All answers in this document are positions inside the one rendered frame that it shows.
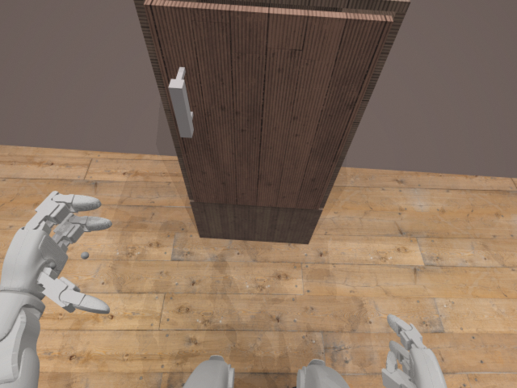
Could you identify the robot right shin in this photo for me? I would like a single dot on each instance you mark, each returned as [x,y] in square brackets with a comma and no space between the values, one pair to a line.
[316,362]

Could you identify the cupboard door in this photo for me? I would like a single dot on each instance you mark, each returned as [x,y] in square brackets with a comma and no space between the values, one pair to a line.
[274,93]

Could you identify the robot left forearm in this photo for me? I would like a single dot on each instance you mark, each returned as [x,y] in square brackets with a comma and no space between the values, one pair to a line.
[20,313]

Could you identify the robot left hand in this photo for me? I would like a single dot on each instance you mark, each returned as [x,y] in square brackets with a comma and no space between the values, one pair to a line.
[25,267]

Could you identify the handle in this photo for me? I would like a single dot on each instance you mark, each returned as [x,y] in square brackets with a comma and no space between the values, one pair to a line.
[183,114]

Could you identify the robot right hand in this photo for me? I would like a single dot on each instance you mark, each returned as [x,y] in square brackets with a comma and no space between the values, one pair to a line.
[420,366]

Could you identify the robot left thigh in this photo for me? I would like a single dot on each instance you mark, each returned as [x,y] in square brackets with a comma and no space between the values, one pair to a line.
[211,374]

